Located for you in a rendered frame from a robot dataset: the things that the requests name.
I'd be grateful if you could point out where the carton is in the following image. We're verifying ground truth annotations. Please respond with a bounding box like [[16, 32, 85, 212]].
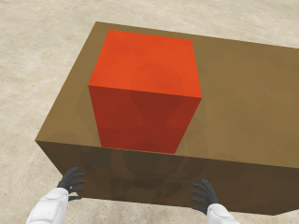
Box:
[[88, 30, 202, 154]]

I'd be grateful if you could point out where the left robot hand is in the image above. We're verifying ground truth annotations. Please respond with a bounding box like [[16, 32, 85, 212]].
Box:
[[57, 166, 86, 201]]

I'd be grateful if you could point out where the pedestal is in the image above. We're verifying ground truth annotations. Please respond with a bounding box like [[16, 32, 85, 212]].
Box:
[[35, 21, 299, 216]]

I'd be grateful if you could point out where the left robot forearm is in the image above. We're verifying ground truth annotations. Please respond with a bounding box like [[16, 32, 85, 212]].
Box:
[[25, 188, 69, 224]]

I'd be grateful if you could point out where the right robot forearm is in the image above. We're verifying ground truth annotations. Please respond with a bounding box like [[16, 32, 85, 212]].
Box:
[[206, 203, 240, 224]]

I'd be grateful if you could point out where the right robot hand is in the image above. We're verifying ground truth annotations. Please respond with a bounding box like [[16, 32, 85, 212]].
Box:
[[191, 178, 220, 216]]

